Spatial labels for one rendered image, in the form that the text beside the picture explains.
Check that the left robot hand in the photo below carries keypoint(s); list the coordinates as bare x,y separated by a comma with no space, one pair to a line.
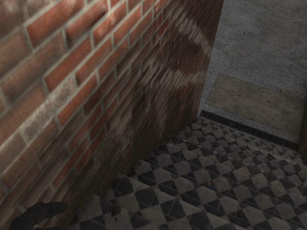
38,213

